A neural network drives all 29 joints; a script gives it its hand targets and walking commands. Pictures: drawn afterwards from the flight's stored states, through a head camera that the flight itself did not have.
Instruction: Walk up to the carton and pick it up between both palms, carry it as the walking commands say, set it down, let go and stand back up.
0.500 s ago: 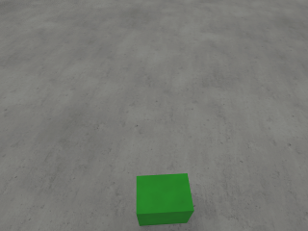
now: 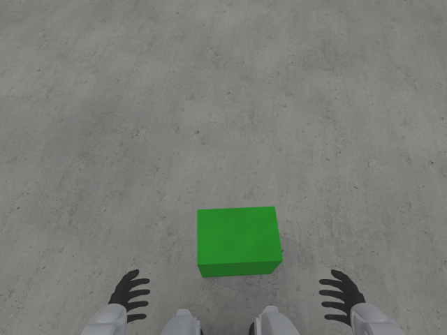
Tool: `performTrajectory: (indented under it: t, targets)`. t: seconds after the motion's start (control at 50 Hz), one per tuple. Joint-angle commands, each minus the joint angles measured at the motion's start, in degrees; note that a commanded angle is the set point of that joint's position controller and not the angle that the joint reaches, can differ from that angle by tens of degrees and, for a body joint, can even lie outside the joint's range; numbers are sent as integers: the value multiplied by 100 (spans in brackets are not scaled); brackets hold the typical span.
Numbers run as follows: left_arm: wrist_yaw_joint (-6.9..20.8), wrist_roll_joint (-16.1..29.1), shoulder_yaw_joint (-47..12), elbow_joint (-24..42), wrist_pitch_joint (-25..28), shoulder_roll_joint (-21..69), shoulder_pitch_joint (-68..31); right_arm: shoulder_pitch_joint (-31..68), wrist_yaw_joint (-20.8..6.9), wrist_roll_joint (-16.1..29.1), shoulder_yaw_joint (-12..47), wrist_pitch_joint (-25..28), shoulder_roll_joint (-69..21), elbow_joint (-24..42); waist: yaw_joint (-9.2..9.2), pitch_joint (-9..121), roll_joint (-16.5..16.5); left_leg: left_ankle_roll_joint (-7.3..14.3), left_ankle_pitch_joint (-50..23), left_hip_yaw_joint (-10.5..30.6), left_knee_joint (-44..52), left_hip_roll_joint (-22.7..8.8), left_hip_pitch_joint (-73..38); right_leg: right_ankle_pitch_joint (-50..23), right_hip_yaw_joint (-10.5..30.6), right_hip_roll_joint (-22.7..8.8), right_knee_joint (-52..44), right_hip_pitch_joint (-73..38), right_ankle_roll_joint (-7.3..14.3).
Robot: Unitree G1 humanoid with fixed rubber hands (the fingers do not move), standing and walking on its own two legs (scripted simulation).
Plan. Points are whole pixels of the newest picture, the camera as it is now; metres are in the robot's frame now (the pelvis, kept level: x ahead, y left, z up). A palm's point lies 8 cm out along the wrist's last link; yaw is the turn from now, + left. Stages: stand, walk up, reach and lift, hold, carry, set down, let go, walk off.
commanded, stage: reach and lift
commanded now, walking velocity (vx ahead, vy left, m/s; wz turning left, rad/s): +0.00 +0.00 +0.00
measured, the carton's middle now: (236, 244) +0.44 -0.04 -0.58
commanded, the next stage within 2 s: none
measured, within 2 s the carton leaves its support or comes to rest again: neither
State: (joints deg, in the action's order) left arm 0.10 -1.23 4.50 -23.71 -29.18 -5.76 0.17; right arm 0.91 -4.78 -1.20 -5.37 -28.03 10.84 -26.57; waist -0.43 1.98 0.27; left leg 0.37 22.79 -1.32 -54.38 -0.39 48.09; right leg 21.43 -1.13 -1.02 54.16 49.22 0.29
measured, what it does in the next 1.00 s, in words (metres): lowers itself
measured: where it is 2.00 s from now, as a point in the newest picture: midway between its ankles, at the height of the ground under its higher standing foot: outside the picture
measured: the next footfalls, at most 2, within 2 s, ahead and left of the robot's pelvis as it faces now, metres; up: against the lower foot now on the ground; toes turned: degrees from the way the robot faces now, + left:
none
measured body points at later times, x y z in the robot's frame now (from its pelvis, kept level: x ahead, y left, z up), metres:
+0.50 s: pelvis -0.05 -0.02 -0.04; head +0.14 -0.02 +0.36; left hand +0.32 +0.19 -0.14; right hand +0.34 -0.24 -0.14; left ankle +0.03 +0.12 -0.68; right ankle +0.04 -0.12 -0.68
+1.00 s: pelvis -0.03 -0.02 -0.06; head +0.26 -0.02 +0.28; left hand +0.45 +0.20 -0.17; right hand +0.47 -0.27 -0.16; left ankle +0.03 +0.12 -0.68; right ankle +0.04 -0.12 -0.68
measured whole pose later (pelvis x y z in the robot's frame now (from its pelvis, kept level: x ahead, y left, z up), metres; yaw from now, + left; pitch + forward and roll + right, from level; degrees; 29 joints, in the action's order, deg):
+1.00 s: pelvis -0.03 -0.02 -0.06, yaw +2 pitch +43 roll +2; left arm -1.3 3.3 16.7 -45.4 -9.2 -14.6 -53.7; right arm 58.6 -8.2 2.6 -15.3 -8.5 24.3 -52.8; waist -0.4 4.6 0.0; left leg -1.6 19.2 0.5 -62.7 0.5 86.8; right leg 18.6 -0.7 -0.2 63.8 88.5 1.6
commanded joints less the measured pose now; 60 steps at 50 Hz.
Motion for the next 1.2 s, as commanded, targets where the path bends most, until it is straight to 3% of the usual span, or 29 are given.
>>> performTrajectory:
  t: [0.0,0.06,0.12,0.26,0.38,0.52,0.76,0.9,1.04,1.18]
  targets:
    - [-50,-7,166,531,51,-292,-212,346,-79,40,-195,79,599,481,-18,1732,-52,-2,-749,131,554,184,-856,-796,-40,260,-358,-924,15]
    - [-80,34,270,599,41,-435,-905,1022,-91,119,-221,65,662,519,-45,1534,-118,42,140,88,484,138,-544,103,-23,167,-360,-744,-3]
    - [-113,113,343,451,5,-550,-1576,1702,-79,206,-272,24,831,393,-69,1568,-116,46,587,66,396,105,-433,646,-38,125,-335,-657,11]
    - [-178,305,432,-409,44,-766,-3053,3184,-30,406,-331,91,1050,-445,40,1780,-176,-26,667,0,175,122,-31,804,-12,114,-182,-467,1]
    - [-233,289,594,-1071,292,-857,-4089,4276,53,443,-493,370,1208,-1057,149,2421,-310,-89,335,-115,-20,180,457,413,59,127,-55,-403,-84]
    - [-300,266,772,-1253,885,-1004,-4915,5138,96,314,-770,893,1471,-1503,89,3347,-354,-180,-111,-136,-204,282,872,-301,133,175,149,-295,-153]
    - [-275,513,1104,-1449,1942,-1454,-5811,6408,-108,502,-967,1884,2004,-1940,-29,5139,-239,-314,-1599,-13,-504,370,1537,-2416,257,208,702,-241,-156]
    - [-156,473,1252,-1640,2087,-1560,-6333,6894,-319,456,-1017,2037,2193,-2102,11,5718,-237,-270,-1915,-31,-491,348,1815,-2765,277,172,703,-171,-181]
    - [-117,351,1447,-1474,2158,-1444,-6379,6904,-436,202,-1328,2153,2279,-1979,-77,5975,-232,-272,-2453,1,-492,341,1876,-3255,248,160,678,-40,-172]
    - [-140,245,1562,-1636,2184,-1218,-6347,6870,-537,84,-1505,2248,2176,-2244,-102,5410,-225,-331,-2168,9,-809,351,2471,-2698,191,162,962,1105,-156]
